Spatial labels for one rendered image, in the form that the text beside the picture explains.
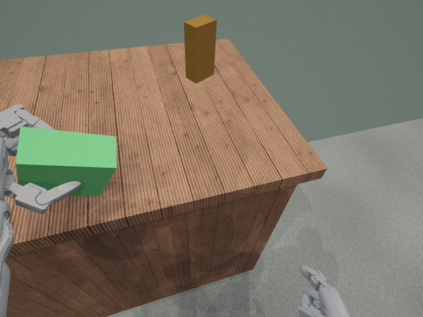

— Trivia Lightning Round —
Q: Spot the left robot hand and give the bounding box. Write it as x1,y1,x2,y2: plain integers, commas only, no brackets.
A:
0,104,81,214

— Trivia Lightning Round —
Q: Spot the right robot hand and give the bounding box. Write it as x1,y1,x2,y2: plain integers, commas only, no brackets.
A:
298,265,350,317

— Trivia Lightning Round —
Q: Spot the table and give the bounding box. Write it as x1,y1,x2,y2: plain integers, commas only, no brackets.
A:
0,39,327,317

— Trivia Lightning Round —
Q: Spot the left robot forearm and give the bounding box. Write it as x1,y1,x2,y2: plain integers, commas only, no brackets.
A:
0,200,14,317

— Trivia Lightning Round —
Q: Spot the sponge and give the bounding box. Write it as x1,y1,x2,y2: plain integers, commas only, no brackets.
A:
16,126,117,196

